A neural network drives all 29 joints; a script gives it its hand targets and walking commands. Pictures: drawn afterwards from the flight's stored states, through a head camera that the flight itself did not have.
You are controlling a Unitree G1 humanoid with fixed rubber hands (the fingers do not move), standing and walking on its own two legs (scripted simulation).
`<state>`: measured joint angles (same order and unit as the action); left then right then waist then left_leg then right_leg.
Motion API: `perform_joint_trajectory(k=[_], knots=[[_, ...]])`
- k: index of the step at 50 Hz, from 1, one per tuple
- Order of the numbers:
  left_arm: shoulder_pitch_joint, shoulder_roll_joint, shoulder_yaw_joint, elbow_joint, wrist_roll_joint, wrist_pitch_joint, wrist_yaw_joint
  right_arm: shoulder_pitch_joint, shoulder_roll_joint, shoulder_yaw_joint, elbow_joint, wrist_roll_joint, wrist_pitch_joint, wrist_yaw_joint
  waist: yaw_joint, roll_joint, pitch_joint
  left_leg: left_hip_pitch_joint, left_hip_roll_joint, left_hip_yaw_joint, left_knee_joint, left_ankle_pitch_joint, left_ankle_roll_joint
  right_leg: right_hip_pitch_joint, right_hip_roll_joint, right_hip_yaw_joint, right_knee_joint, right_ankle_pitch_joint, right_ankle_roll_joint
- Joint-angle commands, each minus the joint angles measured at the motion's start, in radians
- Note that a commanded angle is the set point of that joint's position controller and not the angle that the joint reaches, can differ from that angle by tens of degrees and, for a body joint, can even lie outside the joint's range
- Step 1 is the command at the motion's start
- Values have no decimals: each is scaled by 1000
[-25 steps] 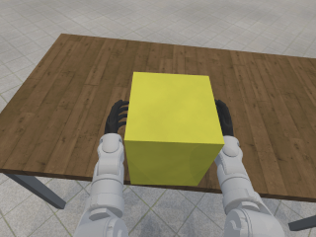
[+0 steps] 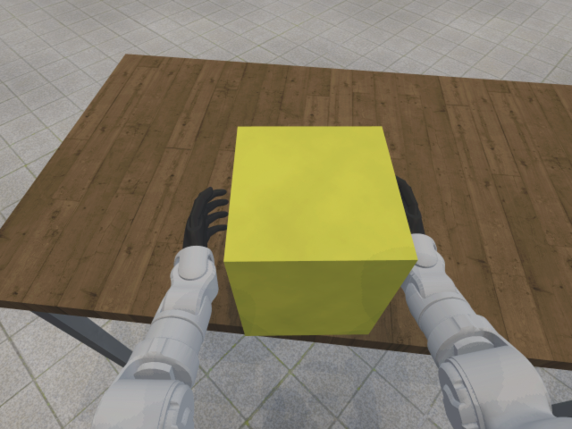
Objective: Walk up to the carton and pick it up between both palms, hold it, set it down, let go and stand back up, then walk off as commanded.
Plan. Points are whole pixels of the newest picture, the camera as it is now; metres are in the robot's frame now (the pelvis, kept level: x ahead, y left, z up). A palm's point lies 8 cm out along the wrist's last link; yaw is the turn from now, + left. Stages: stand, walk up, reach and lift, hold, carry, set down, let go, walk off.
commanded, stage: set down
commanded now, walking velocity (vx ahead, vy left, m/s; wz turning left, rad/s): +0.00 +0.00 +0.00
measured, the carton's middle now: (308, 239) +0.38 +0.00 +0.03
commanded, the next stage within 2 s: none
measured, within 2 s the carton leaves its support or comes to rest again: neither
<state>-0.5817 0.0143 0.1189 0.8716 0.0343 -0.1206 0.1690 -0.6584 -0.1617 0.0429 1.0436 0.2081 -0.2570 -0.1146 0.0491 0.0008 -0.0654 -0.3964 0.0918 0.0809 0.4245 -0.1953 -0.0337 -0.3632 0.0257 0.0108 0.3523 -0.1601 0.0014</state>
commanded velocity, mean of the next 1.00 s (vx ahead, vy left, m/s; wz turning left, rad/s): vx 0.00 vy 0.00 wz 0.00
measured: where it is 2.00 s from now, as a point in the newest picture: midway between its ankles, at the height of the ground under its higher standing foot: outside the picture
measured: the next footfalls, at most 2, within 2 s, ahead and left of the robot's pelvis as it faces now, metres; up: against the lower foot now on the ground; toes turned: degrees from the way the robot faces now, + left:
none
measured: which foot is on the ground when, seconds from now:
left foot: down 0.00-1.00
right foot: down 0.00-1.00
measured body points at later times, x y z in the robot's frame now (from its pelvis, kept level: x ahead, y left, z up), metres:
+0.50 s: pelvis -0.01 -0.01 +0.00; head +0.02 +0.01 +0.45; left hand +0.34 +0.19 +0.02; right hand +0.37 -0.20 +0.04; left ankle +0.00 +0.13 -0.74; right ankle +0.00 -0.12 -0.74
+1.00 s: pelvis -0.03 -0.01 +0.00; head -0.04 +0.01 +0.45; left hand +0.26 +0.19 +0.03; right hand +0.29 -0.19 +0.04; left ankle +0.00 +0.14 -0.74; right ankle +0.00 -0.12 -0.74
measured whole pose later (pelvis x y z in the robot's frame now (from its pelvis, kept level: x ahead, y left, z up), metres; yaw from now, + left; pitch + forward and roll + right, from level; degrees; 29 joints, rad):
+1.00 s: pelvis -0.03 -0.01 +0.00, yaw +3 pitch -3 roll +0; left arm -0.11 0.10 0.01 0.40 -0.06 0.03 0.11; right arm -0.15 -0.18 -0.03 0.57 0.20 -0.12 -0.03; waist 0.02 -0.06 -0.01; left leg -0.16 0.04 0.03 0.34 -0.14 -0.03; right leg -0.16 -0.01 -0.01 0.38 -0.18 0.00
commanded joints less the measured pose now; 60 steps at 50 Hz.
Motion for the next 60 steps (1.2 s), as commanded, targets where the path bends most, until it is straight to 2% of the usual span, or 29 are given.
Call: perform_joint_trajectory(k=[1, 5, 6, 7, 8, 10, 13, 15, 16, 18, 21, 24, 28, 30, 32, 35, 38, 41, 44, 45, 46, 47, 49, 52, 54, 55, 57, 59, 60], knots=[[-328, 46, -16, -107, -15, -54, -14, -347, -136, -9, -99, 31, -41, -4, -14, -18, -540, 227, -81, -3, 34, 404, -34, 226, 65, -17, 45, 467, 30], [-360, 72, -26, -84, -38, -99, -35, -375, -162, -1, -85, 46, -64, 3, -28, -11, -566, 225, -81, -5, 53, 438, -42, 216, 64, -14, 56, 496, 26], [-351, 93, -22, -94, -40, -98, -34, -369, -174, 0, -121, 57, -70, 3, -15, -16, -602, 236, -80, -5, 53, 451, -46, 232, 65, -18, 59, 510, 28], [-371, 85, -51, -105, -63, -111, -35, -372, -183, -20, -104, 59, -77, 8, -47, 4, -606, 236, -80, -13, 58, 453, -49, 219, 67, -27, 63, 493, 22], [-353, 94, -41, -90, -68, -112, -38, -392, -194, -4, -110, 69, -81, 13, -26, -11, -617, 238, -80, -17, 67, 482, -48, 218, 70, -26, 67, 518, 20], [-390, 113, -33, -18, -64, -114, -51, -412, -184, -10, -44, 64, -65, 17, -41, -28, -557, 191, -88, -17, 53, 406, -34, 196, 53, -12, 58, 455, 24], [-337, 137, -18, -62, -59, -114, -60, -358, -197, 27, -67, 92, -71, 27, -27, -29, -572, 206, -91, -15, 48, 433, -31, 251, 49, -6, 65, 521, 28], [-307, 148, -11, -76, -52, -114, -68, -327, -203, 26, -67, 105, -69, 30, -34, -36, -555, 201, -94, -18, 35, 421, -26, 265, 46, -7, 64, 530, 34], [-198, 124, -21, -141, -45, -101, -72, -226, -221, 22, -82, 106, -79, 30, -54, -30, -565, 237, -91, -32, 30, 473, -29, 303, 51, -12, 61, 599, 27], [-233, 147, 4, -140, -27, -92, -75, -271, -206, 24, -85, 115, -78, 33, -27, -4, -521, 226, -98, -27, 16, 436, -24, 264, 43, -12, 52, 529, 30], [-162, 143, 5, -187, -12, -71, -79, -198, -210, 33, -134, 122, -67, 50, -29, -5, -474, 244, -99, -31, -10, 388, -10, 285, 40, -6, 18, 446, 24], [-63, 149, -2, -285, -22, -60, -90, -104, -199, 38, -236, 117, -65, 47, -34, -21, -443, 270, -108, -32, -17, 409, -5, 309, 36, -1, 19, 467, 28], [-74, 148, -21, -336, -56, -49, -85, -86, -174, -4, -330, 77, -20, 60, -17, -7, -369, 268, -113, -22, -62, 244, 13, 224, 28, -1, -25, 186, 22], [-91, 164, -32, -358, -79, -42, -78, -96, -161, -30, -401, 50, 3, 66, -18, -28, -356, 242, -113, -18, -76, 144, 26, 191, 24, 6, -36, 66, 23], [-18, 133, -66, -412, -99, -35, -72, -12, -169, -59, -436, 38, 24, 75, -40, -21, -351, 260, -108, -28, -84, 135, 21, 212, 29, -1, -37, 62, 12], [-6, 132, -66, -385, -96, 4, -70, 23, -142, -72, -443, 11, 56, 72, -29, -24, -245, 237, -113, -30, -110, 63, 29, 190, 13, 3, -51, -20, 16], [9, 145, -75, -450, -105, 29, -62, 59, -148, -104, -493, -8, 70, 74, -46, -39, -248, 246, -115, -29, -114, 64, 26, 200, 13, 0, -47, -14, 21], [131, 149, -60, -505, -86, 58, -61, 168, -145, -95, -540, -21, 81, 69, -33, -54, -225, 282, -114, -30, -118, 100, 23, 248, 12, 2, -51, 28, 24], [150, 137, -83, -536, -94, 86, -62, 189, -134, -101, -557, -11, 94, 74, -41, -34, -150, 276, -111, -29, -135, 56, 22, 222, 7, -3, -63, -31, 21], [199, 130, -75, -558, -86, 97, -63, 236, -129, -95, -573, -13, 100, 74, -28, -37, -132, 289, -108, -36, -146, 49, 26, 232, 8, -3, -75, -37, 16], [136, 126, -90, -548, -97, 113, -60, 173, -133, -106, -584, -14, 113, 78, -32, -32, -110, 258, -111, -36, -148, 11, 31, 210, 3, 4, -75, -73, 12], [214, 120, -109, -594, -90, 121, -58, 265, -134, -104, -586, -6, 117, 82, -39, -11, -102, 285, -108, -44, -157, 16, 26, 217, 6, -2, -75, -60, 4], [269, 125, -117, -689, -97, 137, -56, 316, -145, -106, -647, -2, 115, 92, -41, -21, -122, 311, -105, -45, -150, 63, 22, 230, 13, -9, -69, -19, 9], [300, 140, -123, -738, -103, 161, -47, 352, -140, -105, -738, -6, 123, 99, -37, -15, -105, 320, -107, -50, -151, 72, 24, 225, 15, -14, -74, -14, 1], [379, 137, -137, -831, -112, 173, -44, 412, -152, -104, -818, 11, 125, 108, -21, -19, -100, 319, -106, -48, -149, 83, 23, 230, 21, -14, -71, -26, 2], [449, 120, -143, -821, -109, 185, -42, 493, -142, -111, -795, 3, 135, 113, -34, -17, -50, 328, -103, -59, -159, 93, 23, 230, 17, -14, -79, -2, -10], [590, 110, -148, -890, -86, 213, -48, 626, -149, -90, -860, 10, 139, 114, -34, -16, -29, 377, -103, -54, -155, 157, 15, 259, 17, -12, -89, 51, -9], [578, 129, -148, -966, -94, 228, -54, 629, -140, -87, -963, 21, 147, 108, -27, -7, -28, 381, -106, -55, -159, 168, 15, 239, 20, -9, -89, 46, -11], [661, 130, -151, -1002, -90, 233, -50, 712, -151, -102, -1024, 18, 149, 112, -29, -22, -18, 403, -104, -54, -169, 168, 10, 250, 24, -10, -101, 51, -10]])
